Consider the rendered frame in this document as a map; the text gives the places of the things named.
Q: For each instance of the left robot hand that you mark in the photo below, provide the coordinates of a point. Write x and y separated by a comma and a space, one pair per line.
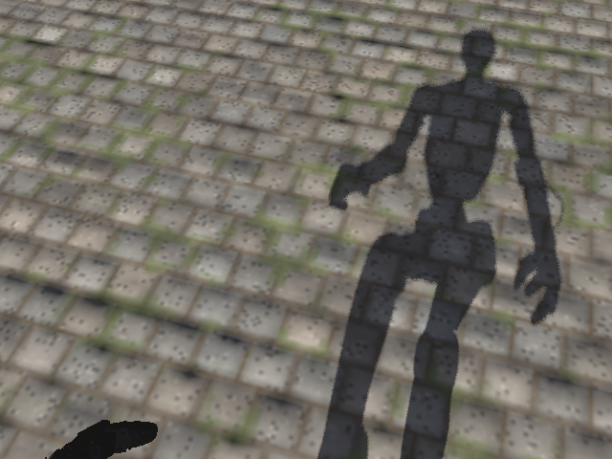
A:
103, 439

